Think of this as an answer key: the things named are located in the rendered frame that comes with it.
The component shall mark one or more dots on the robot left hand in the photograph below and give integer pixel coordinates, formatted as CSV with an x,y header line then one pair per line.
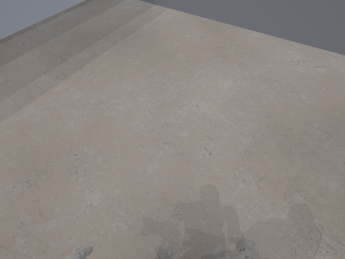
x,y
81,253

